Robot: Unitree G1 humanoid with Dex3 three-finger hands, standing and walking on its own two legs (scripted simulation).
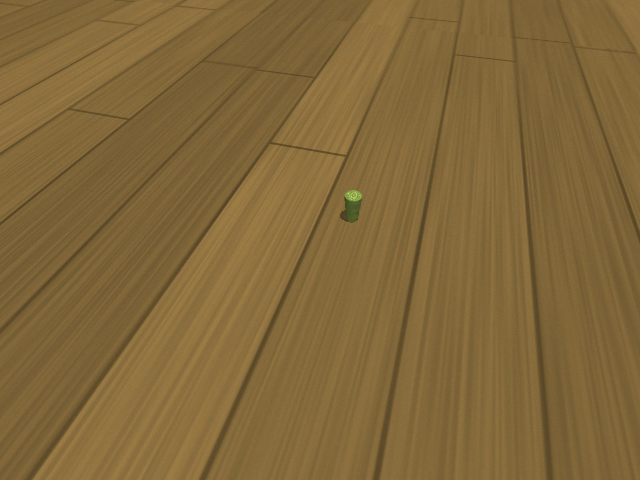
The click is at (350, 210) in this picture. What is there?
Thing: tapered cup
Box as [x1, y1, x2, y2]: [344, 190, 361, 221]
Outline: 350,190 345,193 345,215 348,221 355,221 358,215 361,194 356,190
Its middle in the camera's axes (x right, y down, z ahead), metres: +0.14 -0.16 +1.77
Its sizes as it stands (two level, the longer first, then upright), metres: 0.078 0.078 0.138
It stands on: the floor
